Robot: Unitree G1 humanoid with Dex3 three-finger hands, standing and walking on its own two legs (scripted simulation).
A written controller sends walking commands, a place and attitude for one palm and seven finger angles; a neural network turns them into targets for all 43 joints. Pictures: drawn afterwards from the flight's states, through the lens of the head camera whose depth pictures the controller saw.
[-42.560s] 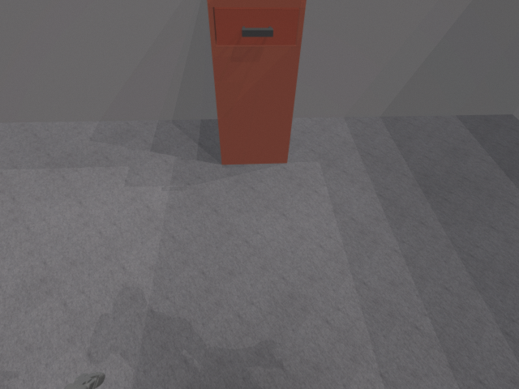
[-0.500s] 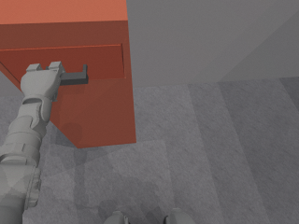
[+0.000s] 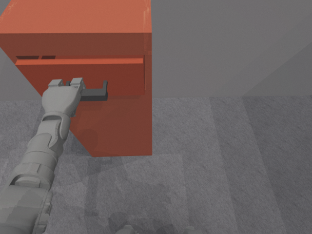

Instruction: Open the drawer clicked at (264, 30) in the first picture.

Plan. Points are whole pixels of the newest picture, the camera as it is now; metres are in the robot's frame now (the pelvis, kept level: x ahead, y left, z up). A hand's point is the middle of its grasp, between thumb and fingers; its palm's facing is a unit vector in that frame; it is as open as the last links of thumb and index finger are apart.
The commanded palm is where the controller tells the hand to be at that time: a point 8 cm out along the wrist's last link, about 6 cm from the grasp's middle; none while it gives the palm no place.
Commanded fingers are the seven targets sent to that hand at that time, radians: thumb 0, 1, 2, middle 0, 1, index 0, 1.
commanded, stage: pull the drawer open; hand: left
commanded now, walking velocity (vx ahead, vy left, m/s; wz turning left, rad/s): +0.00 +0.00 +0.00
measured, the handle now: (85, 89) +0.50 +0.21 +0.02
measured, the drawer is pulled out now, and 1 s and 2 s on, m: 0.03 0.17 0.30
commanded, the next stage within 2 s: open the thumb to release the handle in 1.94 s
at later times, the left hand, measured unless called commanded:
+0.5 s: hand (67, 124) +0.39 +0.25 +0.00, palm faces -0.05 -0.05 -1.00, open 6.3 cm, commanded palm +0.35 +0.25 +0.06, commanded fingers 0.00 0.90 0.90 -0.40 -1.35 -0.40 -1.35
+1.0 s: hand (60, 160) +0.29 +0.24 +0.00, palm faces -0.02 -0.09 -1.00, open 6.2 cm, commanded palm +0.25 +0.24 +0.06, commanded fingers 0.00 0.90 0.90 -0.40 -1.35 -0.40 -1.35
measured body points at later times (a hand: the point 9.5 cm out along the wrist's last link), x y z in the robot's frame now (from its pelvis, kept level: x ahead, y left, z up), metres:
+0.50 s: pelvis -0.01 -0.01 +0.01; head +0.08 -0.02 +0.45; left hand +0.39 +0.25 +0.06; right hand +0.01 -0.29 -0.13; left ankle -0.03 +0.10 -0.70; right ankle -0.02 -0.14 -0.70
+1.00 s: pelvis +0.01 +0.00 +0.01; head +0.06 -0.01 +0.46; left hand +0.29 +0.24 +0.06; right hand +0.18 -0.25 -0.09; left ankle -0.03 +0.10 -0.70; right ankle -0.02 -0.14 -0.70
